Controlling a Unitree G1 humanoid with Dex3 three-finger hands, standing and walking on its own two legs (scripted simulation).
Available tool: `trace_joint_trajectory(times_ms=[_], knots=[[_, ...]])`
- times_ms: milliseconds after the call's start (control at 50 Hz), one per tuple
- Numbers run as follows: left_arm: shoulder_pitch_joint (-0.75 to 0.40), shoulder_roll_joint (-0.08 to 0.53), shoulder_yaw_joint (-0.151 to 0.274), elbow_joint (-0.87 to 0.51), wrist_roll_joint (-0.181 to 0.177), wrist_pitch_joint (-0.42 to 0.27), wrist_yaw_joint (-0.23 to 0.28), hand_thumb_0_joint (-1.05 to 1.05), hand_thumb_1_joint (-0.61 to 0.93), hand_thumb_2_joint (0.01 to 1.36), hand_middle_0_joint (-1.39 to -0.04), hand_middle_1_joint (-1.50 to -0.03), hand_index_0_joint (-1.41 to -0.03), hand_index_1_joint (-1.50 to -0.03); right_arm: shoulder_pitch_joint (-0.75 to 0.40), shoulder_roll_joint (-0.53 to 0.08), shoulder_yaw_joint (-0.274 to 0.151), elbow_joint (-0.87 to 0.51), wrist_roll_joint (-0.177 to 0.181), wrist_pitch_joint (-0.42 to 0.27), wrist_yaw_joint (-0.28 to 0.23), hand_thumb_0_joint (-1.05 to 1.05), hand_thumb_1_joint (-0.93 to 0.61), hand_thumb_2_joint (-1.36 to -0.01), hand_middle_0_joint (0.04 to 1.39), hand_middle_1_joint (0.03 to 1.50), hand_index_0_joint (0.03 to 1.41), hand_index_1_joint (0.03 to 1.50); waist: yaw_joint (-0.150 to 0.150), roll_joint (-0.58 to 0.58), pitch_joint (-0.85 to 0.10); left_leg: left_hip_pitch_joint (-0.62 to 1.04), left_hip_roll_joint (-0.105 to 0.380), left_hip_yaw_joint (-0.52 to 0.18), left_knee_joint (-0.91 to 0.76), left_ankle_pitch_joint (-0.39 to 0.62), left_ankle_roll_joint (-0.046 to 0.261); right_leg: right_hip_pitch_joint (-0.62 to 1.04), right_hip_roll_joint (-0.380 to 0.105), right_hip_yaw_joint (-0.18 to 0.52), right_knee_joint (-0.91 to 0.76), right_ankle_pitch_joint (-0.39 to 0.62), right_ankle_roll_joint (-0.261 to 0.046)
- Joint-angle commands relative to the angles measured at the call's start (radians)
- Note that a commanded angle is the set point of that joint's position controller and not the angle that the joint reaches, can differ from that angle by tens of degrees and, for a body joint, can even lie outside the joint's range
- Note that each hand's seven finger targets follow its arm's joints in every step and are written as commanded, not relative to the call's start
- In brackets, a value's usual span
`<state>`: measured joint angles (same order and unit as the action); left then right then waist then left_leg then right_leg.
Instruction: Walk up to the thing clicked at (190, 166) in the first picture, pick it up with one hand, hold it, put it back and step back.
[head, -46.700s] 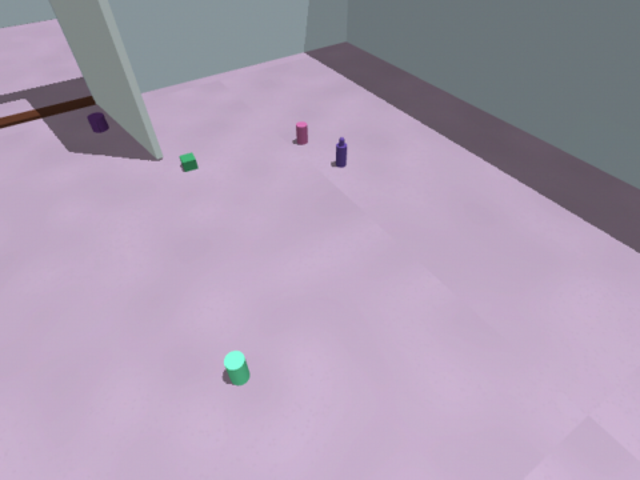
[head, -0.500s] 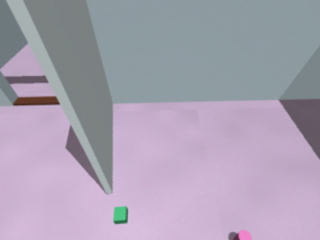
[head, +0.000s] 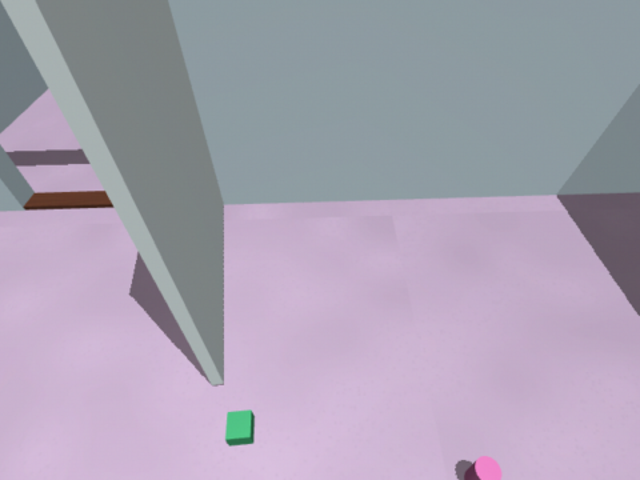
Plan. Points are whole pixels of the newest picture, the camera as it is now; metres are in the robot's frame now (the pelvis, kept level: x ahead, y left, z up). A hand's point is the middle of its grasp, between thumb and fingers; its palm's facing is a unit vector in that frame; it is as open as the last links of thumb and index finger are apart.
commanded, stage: stand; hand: left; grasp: from above
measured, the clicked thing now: (240, 427) +0.45 +0.28 -0.75
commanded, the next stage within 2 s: step back in 0.16 s
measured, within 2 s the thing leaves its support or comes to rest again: neither
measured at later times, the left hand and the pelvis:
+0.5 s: hand out of the picture +0.10 +0.30 -0.18, palm faces -0.04 -0.92 -0.38, open 7.4 cm; pelvis -0.05 +0.04 -0.02, yaw -1 degrees
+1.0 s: hand out of the picture -0.03 +0.26 -0.15, palm faces -0.09 -0.91 -0.40, open 7.4 cm; pelvis -0.16 +0.01 -0.02, yaw -6 degrees
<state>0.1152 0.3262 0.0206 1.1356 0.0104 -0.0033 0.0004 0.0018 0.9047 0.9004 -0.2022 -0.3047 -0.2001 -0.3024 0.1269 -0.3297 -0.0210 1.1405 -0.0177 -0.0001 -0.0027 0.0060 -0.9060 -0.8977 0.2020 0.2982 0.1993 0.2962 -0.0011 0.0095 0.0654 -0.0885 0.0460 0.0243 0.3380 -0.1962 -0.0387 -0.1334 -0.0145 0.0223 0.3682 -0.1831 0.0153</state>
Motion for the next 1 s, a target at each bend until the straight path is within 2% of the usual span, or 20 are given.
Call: trace_joint_trajectory(times_ms=[0, 120, 140, 200, 300, 340, 380, 400, 420, 440, 460, 560, 700, 780, 820, 840, 860, 880, 900, 980], knots=[[-0.043, 0.214, 0.036, -0.062, 0.0, -0.024, 0.014, 0.0, 0.9, 0.9, -0.2, -0.3, -0.2, -0.3, -0.031, -0.2, -0.032, -0.055, 0.001, -0.025, -0.009, 0.0, -0.9, -0.9, 0.2, 0.3, 0.2, 0.3, -0.003, -0.012, -0.075, 0.013, 0.086, -0.071, -0.064, 0.074, 0.047, -0.009, -0.104, 0.087, -0.067, 0.124, -0.036], [-0.049, 0.217, 0.034, -0.064, -0.002, -0.026, 0.015, 0.0, 0.9, 0.9, -0.2, -0.3, -0.2, -0.3, -0.026, -0.203, -0.029, -0.053, 0.002, -0.025, -0.01, 0.0, -0.9, -0.9, 0.2, 0.3, 0.2, 0.3, -0.006, -0.009, -0.081, 0.01, 0.087, -0.064, -0.061, 0.115, 0.044, 0.012, -0.104, 0.082, -0.058, 0.184, -0.035], [-0.04, 0.288, 0.069, -0.097, -0.021, -0.013, 0.017, 0.0, 0.9, 0.9, -0.2, -0.3, -0.2, -0.3, -0.078, -0.263, -0.047, -0.084, 0.015, -0.007, -0.007, 0.0, -0.9, -0.9, 0.2, 0.3, 0.2, 0.3, 0.002, -0.017, 0.027, -0.068, 0.075, -0.085, 0.043, 0.254, 0.065, -0.079, -0.097, 0.101, 0.019, 0.373, -0.039], [-0.021, 0.29, 0.078, -0.132, -0.023, -0.006, 0.024, 0.0, 0.9, 0.9, -0.2, -0.3, -0.2, -0.3, -0.043, -0.236, -0.05, -0.116, 0.029, 0.006, -0.008, 0.0, -0.9, -0.9, 0.2, 0.3, 0.2, 0.3, -0.006, -0.069, -0.068, -0.047, 0.045, -0.041, 0.165, 0.267, 0.07, -0.056, -0.13, 0.121, 0.04, 0.459, -0.095], [-0.103, 0.331, 0.092, -0.232, 0.003, 0.012, 0.025, 0.0, 0.9, 0.9, -0.2, -0.3, -0.2, -0.3, 0.024, -0.227, -0.07, -0.155, 0.019, 0.037, 0.0, 0.0, -0.9, -0.9, 0.2, 0.3, 0.2, 0.3, -0.027, -0.201, -0.143, -0.091, -0.078, -0.018, 0.446, -0.224, 0.068, -0.143, -0.285, 0.265, 0.008, 0.394, -0.239], [-0.138, 0.325, 0.09, -0.27, 0.014, 0.02, 0.022, 0.0, 0.9, 0.9, -0.2, -0.3, -0.2, -0.3, 0.075, -0.223, -0.075, -0.166, 0.018, 0.039, 0.007, 0.0, -0.9, -0.9, 0.2, 0.3, 0.2, 0.3, -0.047, -0.217, -0.151, -0.079, -0.073, -0.041, 0.443, -0.272, 0.081, -0.189, -0.275, 0.231, 0.058, 0.344, -0.238], [-0.152, 0.293, 0.079, -0.291, 0.011, 0.03, 0.023, 0.0, 0.9, 0.9, -0.2, -0.3, -0.2, -0.3, 0.088, -0.237, -0.08, -0.176, 0.016, 0.029, 0.006, 0.0, -0.9, -0.9, 0.2, 0.3, 0.2, 0.3, -0.057, -0.142, -0.157, -0.081, -0.017, -0.073, 0.26, 0.064, 0.09, -0.165, -0.169, 0.139, 0.188, 0.282, -0.157], [-0.143, 0.253, 0.069, -0.304, 0.001, 0.034, 0.025, 0.0, 0.9, 0.9, -0.2, -0.3, -0.2, -0.3, 0.065, -0.291, -0.092, -0.196, 0.004, 0.02, 0.001, 0.0, -0.9, -0.9, 0.2, 0.3, 0.2, 0.3, -0.058, 0.021, -0.15, -0.086, 0.113, -0.203, 0.109, 0.296, 0.131, -0.199, -0.048, 0.079, 0.332, 0.163, -0.087], [-0.142, 0.22, 0.065, -0.312, -0.002, 0.039, 0.032, 0.0, 0.9, 0.9, -0.2, -0.3, -0.2, -0.3, 0.061, -0.347, -0.107, -0.203, -0.003, 0.013, -0.003, 0.0, -0.9, -0.9, 0.2, 0.3, 0.2, 0.3, -0.053, 0.155, -0.124, -0.002, 0.237, -0.38, 0.041, 0.518, 0.174, -0.341, 0.102, 0.048, 0.483, -0.147, -0.051], [-0.106, 0.219, 0.069, -0.306, 0.003, 0.051, 0.04, 0.0, 0.9, 0.9, -0.2, -0.3, -0.2, -0.3, 0.067, -0.343, -0.109, -0.213, -0.016, 0.006, -0.008, 0.0, -0.9, -0.9, 0.2, 0.3, 0.2, 0.3, -0.036, 0.107, -0.13, 0.011, 0.278, -0.385, 0.063, 0.611, 0.21, -0.369, 0.118, 0.13, 0.61, -0.402, -0.052], [-0.066, 0.212, 0.063, -0.308, 0.002, 0.053, 0.044, 0.0, 0.9, 0.9, -0.2, -0.3, -0.2, -0.3, 0.057, -0.349, -0.108, -0.225, -0.016, 0.003, -0.013, 0.0, -0.9, -0.9, 0.2, 0.3, 0.2, 0.3, -0.027, 0.109, -0.122, 0.04, 0.291, -0.355, 0.103, 0.787, 0.227, -0.4, 0.119, 0.146, 0.684, -0.437, -0.049], [-0.007, 0.242, 0.08, -0.298, -0.005, 0.057, 0.038, 0.0, 0.9, 0.9, -0.2, -0.3, -0.2, -0.3, -0.042, -0.292, -0.093, -0.296, -0.014, -0.003, -0.035, 0.0, -0.9, -0.9, 0.2, 0.3, 0.2, 0.3, 0.015, 0.163, -0.111, 0.034, 0.192, -0.231, 0.153, 0.665, 0.223, -0.414, 0.122, 0.178, 0.842, -0.306, -0.037], [-0.042, 0.238, 0.101, -0.36, 0.007, 0.041, 0.024, 0.0, 0.9, 0.9, -0.2, -0.3, -0.2, -0.3, 0.076, -0.3, -0.101, -0.31, -0.003, -0.002, -0.043, 0.0, -0.9, -0.9, 0.2, 0.3, 0.2, 0.3, -0.051, 0.106, -0.108, 0.099, 0.229, -0.25, 0.172, 0.552, 0.28, -0.361, 0.072, 0.112, 0.581, -0.32, 0.008], [0.046, 0.227, 0.11, -0.338, 0.011, 0.034, 0.014, 0.0, 0.9, 0.9, -0.2, -0.3, -0.2, -0.3, 0.017, -0.321, -0.1, -0.339, -0.004, 0.005, -0.033, 0.0, -0.9, -0.9, 0.2, 0.3, 0.2, 0.3, -0.014, 0.153, -0.156, -0.002, 0.22, -0.238, 0.199, 0.407, 0.243, -0.186, 0.034, 0.035, 0.317, -0.249, -0.017], [0.126, 0.215, 0.112, -0.303, 0.016, 0.025, 0.014, 0.0, 0.9, 0.9, -0.2, -0.3, -0.2, -0.3, -0.036, -0.315, -0.094, -0.345, 0.005, 0.015, -0.028, 0.0, -0.9, -0.9, 0.2, 0.3, 0.2, 0.3, 0.033, 0.116, -0.166, -0.103, 0.181, -0.191, 0.272, 0.284, 0.195, -0.038, 0.035, 0.018, 0.082, -0.037, -0.04], [0.127, 0.254, 0.122, -0.306, 0.025, 0.018, 0.017, 0.0, 0.9, 0.9, -0.2, -0.3, -0.2, -0.3, -0.029, -0.282, -0.082, -0.344, 0.014, 0.017, -0.026, 0.0, -0.9, -0.9, 0.2, 0.3, 0.2, 0.3, 0.03, 0.041, -0.174, -0.196, 0.121, -0.157, 0.326, 0.167, 0.138, 0.037, -0.017, 0.115, 0.054, 0.082, -0.064], [0.114, 0.322, 0.139, -0.322, 0.03, 0.013, 0.017, 0.0, 0.9, 0.9, -0.2, -0.3, -0.2, -0.3, -0.025, -0.24, -0.068, -0.355, 0.023, 0.017, -0.024, 0.0, -0.9, -0.9, 0.2, 0.3, 0.2, 0.3, 0.027, -0.155, -0.151, -0.362, -0.027, -0.108, 0.477, -0.049, 0.071, 0.068, -0.171, 0.365, 0.033, 0.203, -0.127], [0.049, 0.389, 0.148, -0.354, 0.021, 0.021, 0.013, 0.0, 0.9, 0.9, -0.2, -0.3, -0.2, -0.3, -0.043, -0.228, -0.072, -0.359, 0.02, 0.028, -0.036, 0.0, -0.9, -0.9, 0.2, 0.3, 0.2, 0.3, 0.053, -0.281, -0.082, -0.361, -0.148, -0.081, 0.702, -0.44, 0.042, -0.142, -0.351, 0.517, -0.042, 0.197, -0.314], [-0.014, 0.392, 0.149, -0.387, 0.029, 0.018, 0.016, 0.0, 0.9, 0.9, -0.2, -0.3, -0.2, -0.3, -0.01, -0.257, -0.088, -0.337, 0.011, 0.033, -0.042, 0.0, -0.9, -0.9, 0.2, 0.3, 0.2, 0.3, 0.032, -0.262, -0.023, -0.302, -0.115, -0.152, 0.829, -0.461, 0.033, -0.283, -0.383, 0.565, -0.059, 0.155, -0.344], [-0.067, 0.25, 0.123, -0.414, 0.016, 0.019, 0.023, 0.0, 0.9, 0.9, -0.2, -0.3, -0.2, -0.3, 0.074, -0.246, -0.067, -0.288, 0.025, 0.027, -0.036, 0.0, -0.9, -0.9, 0.2, 0.3, 0.2, 0.3, -0.019, -0.137, -0.035, -0.39, -0.182, -0.184, 0.852, -0.295, 0.029, -0.105, -0.151, 0.205, 0.045, 0.299, -0.186]])
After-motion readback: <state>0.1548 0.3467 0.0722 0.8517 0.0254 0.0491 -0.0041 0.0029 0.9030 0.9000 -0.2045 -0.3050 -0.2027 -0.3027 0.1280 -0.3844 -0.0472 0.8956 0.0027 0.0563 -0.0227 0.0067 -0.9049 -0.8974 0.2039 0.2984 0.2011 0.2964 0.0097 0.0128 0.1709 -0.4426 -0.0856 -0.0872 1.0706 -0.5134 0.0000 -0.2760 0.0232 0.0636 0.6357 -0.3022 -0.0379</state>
